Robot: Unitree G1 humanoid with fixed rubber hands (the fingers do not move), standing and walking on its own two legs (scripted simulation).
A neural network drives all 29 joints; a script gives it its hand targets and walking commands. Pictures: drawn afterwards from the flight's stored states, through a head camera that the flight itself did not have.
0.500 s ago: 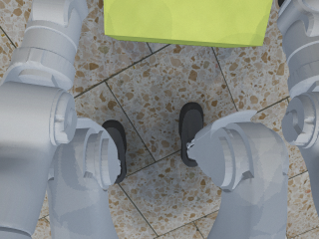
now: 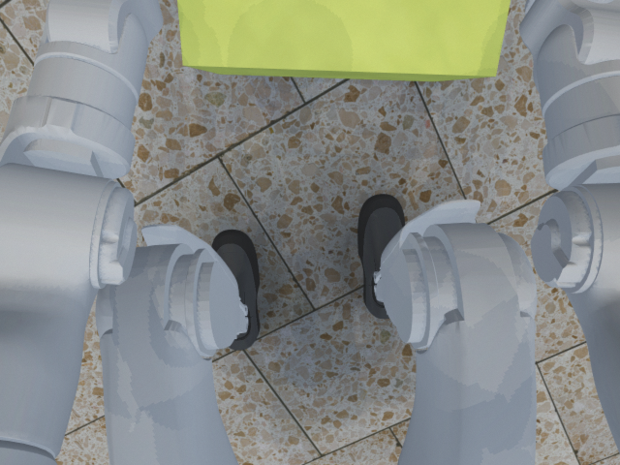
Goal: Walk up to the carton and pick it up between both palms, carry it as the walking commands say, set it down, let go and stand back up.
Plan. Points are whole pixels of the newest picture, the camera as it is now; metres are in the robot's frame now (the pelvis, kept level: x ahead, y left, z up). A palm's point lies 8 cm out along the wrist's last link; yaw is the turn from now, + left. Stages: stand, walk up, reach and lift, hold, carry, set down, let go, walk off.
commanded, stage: reach and lift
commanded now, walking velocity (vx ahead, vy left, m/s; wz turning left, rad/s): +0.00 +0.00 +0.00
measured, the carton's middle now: out of the picture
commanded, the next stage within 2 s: none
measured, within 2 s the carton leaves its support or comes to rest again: neither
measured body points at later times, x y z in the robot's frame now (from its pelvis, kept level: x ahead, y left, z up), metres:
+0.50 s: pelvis -0.01 +0.00 +0.03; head +0.36 -0.05 +0.27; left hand +0.58 +0.09 -0.14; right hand +0.53 -0.27 -0.13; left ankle +0.11 +0.12 -0.33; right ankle +0.14 -0.13 -0.33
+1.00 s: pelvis -0.02 +0.01 +0.08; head +0.34 -0.04 +0.33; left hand +0.56 +0.10 -0.07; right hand +0.51 -0.27 -0.06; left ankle +0.11 +0.12 -0.33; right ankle +0.14 -0.13 -0.33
